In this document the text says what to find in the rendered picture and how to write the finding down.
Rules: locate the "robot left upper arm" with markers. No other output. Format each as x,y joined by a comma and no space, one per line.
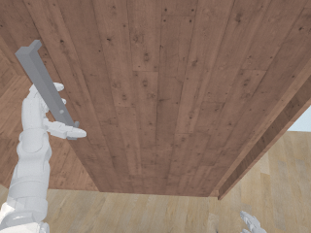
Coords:
33,227

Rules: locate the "robot left hand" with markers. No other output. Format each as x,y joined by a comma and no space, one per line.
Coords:
34,109

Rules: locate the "handle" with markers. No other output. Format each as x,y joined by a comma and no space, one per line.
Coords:
33,65

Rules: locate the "robot right hand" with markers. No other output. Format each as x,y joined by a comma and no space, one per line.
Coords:
252,223

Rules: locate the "left robot forearm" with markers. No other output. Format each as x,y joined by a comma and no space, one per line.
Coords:
26,201

